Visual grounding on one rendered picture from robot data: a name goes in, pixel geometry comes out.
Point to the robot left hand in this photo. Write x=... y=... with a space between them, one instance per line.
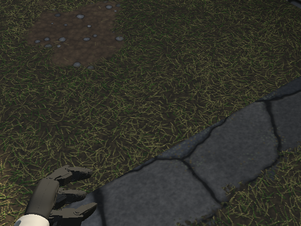
x=48 y=196

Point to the robot left forearm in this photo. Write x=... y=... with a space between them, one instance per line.
x=32 y=220

